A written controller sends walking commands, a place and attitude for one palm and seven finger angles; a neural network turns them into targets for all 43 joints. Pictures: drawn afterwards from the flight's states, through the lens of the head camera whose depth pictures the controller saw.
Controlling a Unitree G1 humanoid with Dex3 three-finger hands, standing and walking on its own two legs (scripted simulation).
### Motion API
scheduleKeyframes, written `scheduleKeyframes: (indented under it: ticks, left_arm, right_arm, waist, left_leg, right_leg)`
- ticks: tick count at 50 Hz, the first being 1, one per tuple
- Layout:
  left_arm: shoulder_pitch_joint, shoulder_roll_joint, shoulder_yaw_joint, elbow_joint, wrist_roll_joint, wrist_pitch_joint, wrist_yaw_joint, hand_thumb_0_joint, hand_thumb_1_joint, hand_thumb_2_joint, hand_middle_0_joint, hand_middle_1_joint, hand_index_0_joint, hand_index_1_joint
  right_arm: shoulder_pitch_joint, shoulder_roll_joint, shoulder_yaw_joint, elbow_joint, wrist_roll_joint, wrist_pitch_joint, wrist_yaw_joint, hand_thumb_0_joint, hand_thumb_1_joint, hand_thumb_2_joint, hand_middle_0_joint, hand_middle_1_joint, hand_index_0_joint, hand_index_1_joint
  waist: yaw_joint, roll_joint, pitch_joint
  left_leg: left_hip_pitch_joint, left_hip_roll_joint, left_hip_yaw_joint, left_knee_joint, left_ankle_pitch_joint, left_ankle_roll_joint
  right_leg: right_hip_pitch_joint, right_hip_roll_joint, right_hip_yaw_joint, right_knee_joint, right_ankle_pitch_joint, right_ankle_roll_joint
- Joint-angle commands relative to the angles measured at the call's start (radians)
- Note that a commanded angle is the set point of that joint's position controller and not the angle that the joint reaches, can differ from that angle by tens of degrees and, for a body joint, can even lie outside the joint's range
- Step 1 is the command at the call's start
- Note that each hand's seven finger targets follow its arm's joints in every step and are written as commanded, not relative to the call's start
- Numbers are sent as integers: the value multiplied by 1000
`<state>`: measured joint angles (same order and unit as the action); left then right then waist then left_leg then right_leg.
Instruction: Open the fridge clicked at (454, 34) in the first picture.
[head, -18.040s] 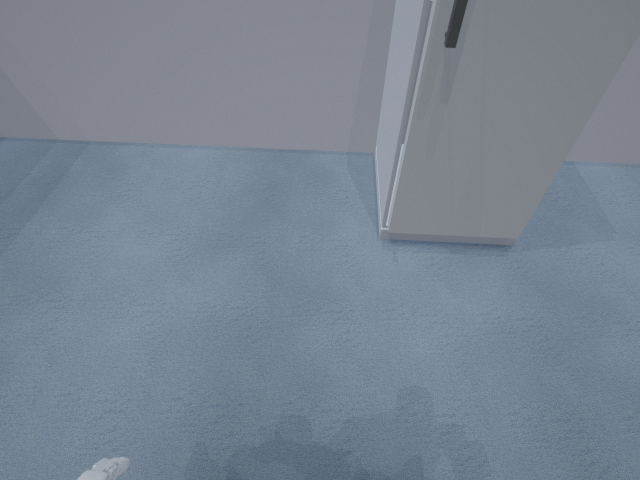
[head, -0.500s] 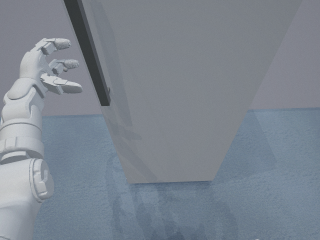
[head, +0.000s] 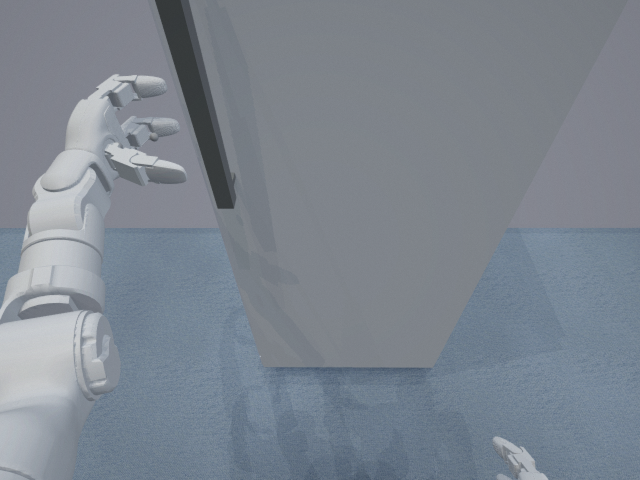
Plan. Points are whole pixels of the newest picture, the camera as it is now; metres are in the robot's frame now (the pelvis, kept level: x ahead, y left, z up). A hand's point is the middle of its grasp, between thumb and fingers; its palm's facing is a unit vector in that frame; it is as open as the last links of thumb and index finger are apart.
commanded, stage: move the hooked fingers beside the handle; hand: left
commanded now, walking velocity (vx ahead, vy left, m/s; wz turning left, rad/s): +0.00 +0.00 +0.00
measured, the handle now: (199, 76) +0.51 +0.15 +0.26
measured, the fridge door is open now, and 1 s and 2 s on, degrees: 0 0 0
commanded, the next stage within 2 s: feel for the door with the fingertips in 0.02 s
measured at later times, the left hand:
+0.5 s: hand (183, 137) +0.45 +0.17 +0.21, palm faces +0.00 -1.00 +0.01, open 14.0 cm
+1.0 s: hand (176, 128) +0.46 +0.18 +0.21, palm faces +0.02 -1.00 -0.01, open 13.8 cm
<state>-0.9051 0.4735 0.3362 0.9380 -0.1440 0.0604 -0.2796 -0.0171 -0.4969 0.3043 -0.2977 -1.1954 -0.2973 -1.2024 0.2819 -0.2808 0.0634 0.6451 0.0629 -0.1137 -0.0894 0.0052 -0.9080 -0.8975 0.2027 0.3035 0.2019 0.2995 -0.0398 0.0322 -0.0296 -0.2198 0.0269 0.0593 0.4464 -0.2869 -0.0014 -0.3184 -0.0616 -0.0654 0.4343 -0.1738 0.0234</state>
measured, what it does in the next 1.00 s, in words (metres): stands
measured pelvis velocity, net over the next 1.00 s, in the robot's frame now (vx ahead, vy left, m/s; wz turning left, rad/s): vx -0.01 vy -0.01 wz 0.00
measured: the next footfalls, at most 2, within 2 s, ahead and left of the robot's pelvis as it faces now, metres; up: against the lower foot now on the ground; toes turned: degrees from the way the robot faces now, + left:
none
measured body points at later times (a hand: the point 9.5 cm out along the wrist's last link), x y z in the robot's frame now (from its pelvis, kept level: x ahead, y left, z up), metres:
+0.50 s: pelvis +0.00 +0.00 +0.00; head +0.01 -0.02 +0.45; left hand +0.44 +0.22 +0.21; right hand +0.10 -0.26 -0.11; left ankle -0.04 +0.12 -0.74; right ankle +0.03 -0.14 -0.74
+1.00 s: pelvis -0.01 -0.01 +0.00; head +0.02 -0.02 +0.45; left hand +0.46 +0.23 +0.22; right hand +0.06 -0.28 -0.12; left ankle -0.04 +0.12 -0.74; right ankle +0.03 -0.14 -0.74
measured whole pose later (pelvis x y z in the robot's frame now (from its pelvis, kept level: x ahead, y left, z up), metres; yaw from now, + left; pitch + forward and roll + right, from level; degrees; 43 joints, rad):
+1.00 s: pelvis -0.01 -0.01 +0.00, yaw +0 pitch +4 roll +0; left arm -1.00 0.46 0.31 1.05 -0.14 -0.01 -0.24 -0.02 -0.50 0.30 -0.32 -1.23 -0.32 -1.22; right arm 0.36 -0.30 0.04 0.71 0.06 -0.12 -0.09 0.01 -0.91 -0.90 0.20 0.30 0.20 0.30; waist -0.06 0.03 -0.02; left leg -0.25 0.03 0.05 0.45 -0.27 -0.01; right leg -0.34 -0.06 -0.07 0.44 -0.16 0.02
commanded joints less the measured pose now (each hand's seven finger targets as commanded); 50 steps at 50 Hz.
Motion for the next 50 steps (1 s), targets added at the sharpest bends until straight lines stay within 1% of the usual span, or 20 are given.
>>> scheduleKeyframes:
  ticks: [1, 3, 6, 7, 9, 11, 12, 14, 18, 22, 23, 26, 30, 32, 37, 40, 43, 45, 46, 50]
  left_arm:
    - [-497, 297, 64, -254, -20, -100, -7, 0, -500, 300, -300, -1200, -300, -1200]
    - [-455, 301, 71, -247, -29, -101, -18, 0, -500, 300, -300, -1200, -300, -1200]
    - [-448, 275, 46, -271, -33, -81, -33, 0, -500, 300, -300, -1200, -300, -1200]
    - [-468, 234, 14, -288, -34, -74, -33, 0, -500, 300, -300, -1200, -300, -1200]
    - [-479, 211, 6, -318, -48, -64, -26, 0, -500, 300, -300, -1200, -300, -1200]
    - [-445, 221, 33, -314, -58, -51, -15, 0, -500, 300, -300, -1200, -300, -1200]
    - [-479, 189, 5, -339, -58, -50, -10, 0, -500, 300, -300, -1200, -300, -1200]
    - [-455, 211, 31, -369, -52, -53, 11, 0, -500, 300, -300, -1200, -300, -1200]
    - [-437, 149, -10, -411, -39, -44, 46, 0, -500, 300, -300, -1200, -300, -1200]
    - [-420, 148, 11, -371, -36, -19, 78, 0, -500, 300, -300, -1200, -300, -1200]
    - [-427, 180, 29, -373, -26, -22, 90, 0, -500, 300, -300, -1200, -300, -1200]
    - [-474, 155, 2, -392, -8, -30, 105, 0, -500, 300, -300, -1200, -300, -1200]
    - [-505, 190, 25, -323, -5, -45, 106, 0, -500, 300, -300, -1200, -300, -1200]
    - [-508, 196, 24, -288, 1, -51, 98, 0, -500, 300, -300, -1200, -300, -1200]
    - [-581, 196, -3, -164, 0, -73, 66, 0, -500, 300, -300, -1200, -300, -1200]
    - [-640, 189, -22, -177, -1, -111, 51, 0, -500, 300, -300, -1200, -300, -1200]
    - [-617, 205, -3, -117, -16, -126, 42, 0, -500, 300, -300, -1200, -300, -1200]
    - [-651, 199, -7, -128, -11, -136, 40, 0, -500, 300, -300, -1200, -300, -1200]
    - [-632, 216, 8, -114, -10, -137, 42, 0, -500, 300, -300, -1200, -300, -1200]
    - [-675, 189, -26, -87, -8, -143, 42, 0, -500, 300, -300, -1200, -300, -1200]
  right_arm:
    - [30, -141, -59, -110, 4, -34, -15, 0, -900, -900, 200, 300, 200, 300]
    - [37, -146, -62, -110, 5, -30, -15, 0, -900, -900, 200, 300, 200, 300]
    - [28, -145, -62, -113, 11, -28, -12, 0, -900, -900, 200, 300, 200, 300]
    - [24, -142, -62, -113, 12, -30, -11, 0, -900, -900, 200, 300, 200, 300]
    - [25, -143, -68, -110, 11, -36, -12, 0, -900, -900, 200, 300, 200, 300]
    - [28, -145, -68, -106, 9, -38, -12, 0, -900, -900, 200, 300, 200, 300]
    - [25, -142, -67, -103, 9, -41, -12, 0, -900, -900, 200, 300, 200, 300]
    - [25, -140, -70, -102, 5, -44, -8, 0, -900, -900, 200, 300, 200, 300]
    - [5, -130, -69, -103, 5, -44, -2, 0, -900, -900, 200, 300, 200, 300]
    - [-7, -129, -64, -99, 4, -39, -2, 0, -900, -900, 200, 300, 200, 300]
    - [-6, -131, -66, -98, 3, -35, -4, 0, -900, -900, 200, 300, 200, 300]
    - [-15, -120, -62, -102, 2, -34, -4, 0, -900, -900, 200, 300, 200, 300]
    - [-4, -125, -59, -95, 0, -28, -13, 0, -900, -900, 200, 300, 200, 300]
    - [-2, -123, -58, -91, 2, -28, -16, 0, -900, -900, 200, 300, 200, 300]
    - [30, -135, -58, -73, 3, -31, -24, 0, -900, -900, 200, 300, 200, 300]
    - [43, -133, -59, -68, 1, -41, -24, 0, -900, -900, 200, 300, 200, 300]
    - [67, -145, -66, -57, 0, -45, -24, 0, -900, -900, 200, 300, 200, 300]
    - [74, -143, -65, -52, -3, -53, -20, 0, -900, -900, 200, 300, 200, 300]
    - [81, -146, -68, -48, -3, -52, -18, 0, -900, -900, 200, 300, 200, 300]
    - [96, -150, -68, -35, -2, -56, -16, 0, -900, -900, 200, 300, 200, 300]
  waist:
    - [3, 4, -367]
    - [6, -30, -362]
    - [5, 16, -332]
    - [-4, 40, -320]
    - [-10, 22, -326]
    - [3, -11, -339]
    - [-9, 7, -332]
    - [8, 2, -349]
    - [11, 23, -336]
    - [19, -27, -301]
    - [18, -46, -303]
    - [15, -2, -308]
    - [6, -64, -310]
    - [3, -33, -311]
    - [-27, -65, -284]
    - [-38, 9, -318]
    - [-40, -64, -321]
    - [-38, -1, -338]
    - [-36, -36, -335]
    - [-56, -5, -297]
  left_leg:
    - [64, -17, -39, -42, 341, 24]
    - [57, -13, -35, -42, 360, 26]
    - [51, -15, -34, -48, 337, 22]
    - [58, -15, -35, -49, 333, 21]
    - [76, -13, -40, -46, 328, 23]
    - [66, -12, -41, -50, 326, 21]
    - [72, -14, -39, -51, 322, 21]
    - [75, -14, -42, -50, 343, 21]
    - [89, -12, -39, -52, 355, 20]
    - [50, -14, -36, -69, 294, 21]
    - [46, -13, -33, -67, 290, 24]
    - [55, -16, -32, -68, 297, 23]
    - [34, -16, -30, -72, 272, 28]
    - [38, -19, -26, -66, 269, 28]
    - [12, -21, -30, -62, 213, 30]
    - [38, -25, -33, -51, 234, 28]
    - [16, -21, -36, -49, 221, 30]
    - [29, -24, -39, -47, 237, 27]
    - [19, -22, -40, -45, 240, 28]
    - [5, -21, -45, -49, 198, 26]
  right_leg:
    - [236, 44, 23, 3, 330, -54]
    - [250, 44, 18, 4, 348, -52]
    - [223, 45, 17, 0, 323, -53]
    - [206, 47, 15, -4, 312, -55]
    - [198, 51, 12, -12, 295, -54]
    - [214, 53, 9, -7, 294, -55]
    - [204, 52, 9, -12, 291, -53]
    - [224, 52, 9, -9, 300, -55]
    - [217, 52, 6, -10, 292, -58]
    - [218, 51, 9, -16, 260, -54]
    - [230, 48, 10, -19, 254, -52]
    - [226, 47, 16, -15, 267, -54]
    - [247, 44, 21, -19, 271, -49]
    - [237, 43, 25, -18, 275, -50]
    - [203, 41, 28, -25, 236, -45]
    - [197, 41, 30, -20, 249, -49]
    - [203, 43, 23, -18, 237, -44]
    - [188, 44, 28, -13, 248, -48]
    - [194, 46, 26, -12, 253, -47]
    - [149, 48, 22, -20, 197, -47]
